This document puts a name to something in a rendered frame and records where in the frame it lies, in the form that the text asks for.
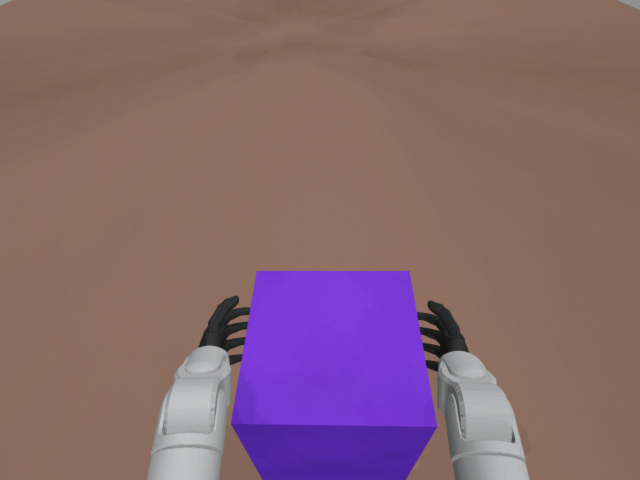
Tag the carton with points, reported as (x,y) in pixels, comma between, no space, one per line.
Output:
(333,383)

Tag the robot left hand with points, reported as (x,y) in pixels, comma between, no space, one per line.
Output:
(218,330)

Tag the robot left forearm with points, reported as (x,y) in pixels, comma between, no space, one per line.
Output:
(190,432)

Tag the robot right forearm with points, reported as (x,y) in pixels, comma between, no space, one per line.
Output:
(483,436)

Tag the robot right hand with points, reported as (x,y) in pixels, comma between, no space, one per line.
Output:
(449,336)

